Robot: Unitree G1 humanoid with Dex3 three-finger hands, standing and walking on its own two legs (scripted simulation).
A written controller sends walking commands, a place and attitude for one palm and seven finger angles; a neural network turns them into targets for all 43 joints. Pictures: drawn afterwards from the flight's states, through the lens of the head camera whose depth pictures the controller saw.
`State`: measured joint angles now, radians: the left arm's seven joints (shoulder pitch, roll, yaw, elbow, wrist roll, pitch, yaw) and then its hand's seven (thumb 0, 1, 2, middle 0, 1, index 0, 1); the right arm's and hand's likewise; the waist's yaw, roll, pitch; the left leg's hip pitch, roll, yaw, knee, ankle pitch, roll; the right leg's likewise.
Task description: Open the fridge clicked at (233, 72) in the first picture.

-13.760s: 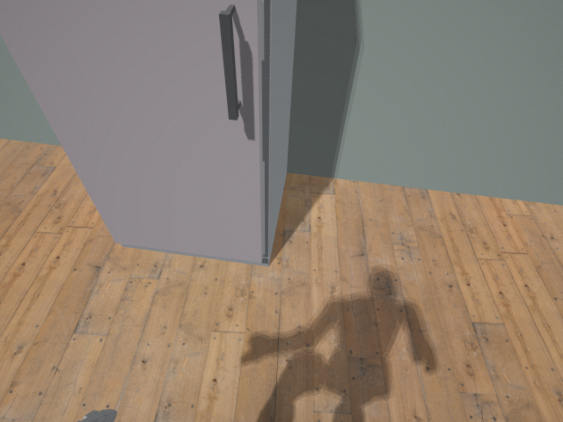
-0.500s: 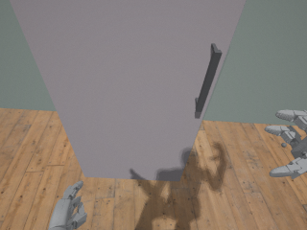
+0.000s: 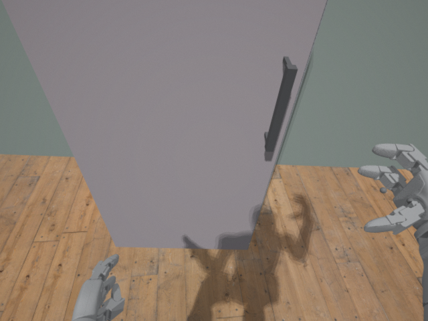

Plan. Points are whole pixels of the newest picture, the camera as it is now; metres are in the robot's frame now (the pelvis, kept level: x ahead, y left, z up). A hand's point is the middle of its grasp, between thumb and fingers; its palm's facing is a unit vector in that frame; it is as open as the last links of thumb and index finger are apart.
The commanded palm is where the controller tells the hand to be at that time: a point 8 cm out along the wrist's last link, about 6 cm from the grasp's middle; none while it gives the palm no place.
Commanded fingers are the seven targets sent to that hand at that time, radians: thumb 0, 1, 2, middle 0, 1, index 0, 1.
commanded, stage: move the hooked fingers beside the handle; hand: right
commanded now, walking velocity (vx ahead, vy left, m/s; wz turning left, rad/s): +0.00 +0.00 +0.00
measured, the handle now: (277, 108) +0.55 -0.14 +0.14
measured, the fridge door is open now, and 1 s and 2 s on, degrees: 0 0 0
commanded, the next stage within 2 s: none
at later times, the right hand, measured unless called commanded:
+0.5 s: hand (345, 158) +0.37 -0.23 +0.16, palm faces +0.02 +1.00 -0.01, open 14.0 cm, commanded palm +0.35 -0.28 +0.15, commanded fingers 0.00 0.50 -0.30 0.30 1.20 0.30 1.20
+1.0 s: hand (321, 137) +0.43 -0.20 +0.15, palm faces +0.02 +1.00 +0.00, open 14.0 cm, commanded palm +0.41 -0.26 +0.15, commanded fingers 0.00 0.50 -0.30 0.30 1.20 0.30 1.20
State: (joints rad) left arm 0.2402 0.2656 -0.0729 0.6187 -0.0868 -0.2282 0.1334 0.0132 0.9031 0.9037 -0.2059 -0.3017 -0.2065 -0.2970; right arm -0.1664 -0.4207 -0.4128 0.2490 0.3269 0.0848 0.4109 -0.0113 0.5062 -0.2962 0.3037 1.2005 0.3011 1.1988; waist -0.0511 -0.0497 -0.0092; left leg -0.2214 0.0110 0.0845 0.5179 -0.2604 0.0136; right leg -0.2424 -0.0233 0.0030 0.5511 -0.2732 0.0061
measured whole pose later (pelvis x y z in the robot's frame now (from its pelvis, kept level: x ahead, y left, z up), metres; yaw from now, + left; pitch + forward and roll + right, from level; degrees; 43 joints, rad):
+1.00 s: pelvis +0.01 +0.00 +0.00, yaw +1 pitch +3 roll +0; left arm 0.29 0.27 -0.05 0.64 -0.07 -0.11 0.10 0.01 0.90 0.90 -0.21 -0.30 -0.21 -0.30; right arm -0.62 -0.41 -0.32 0.72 0.21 -0.02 0.27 -0.01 0.50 -0.30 0.30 1.20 0.30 1.20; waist 0.03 -0.03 -0.03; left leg -0.34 0.00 0.06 0.56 -0.28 0.02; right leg -0.35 -0.03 -0.02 0.58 -0.29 0.01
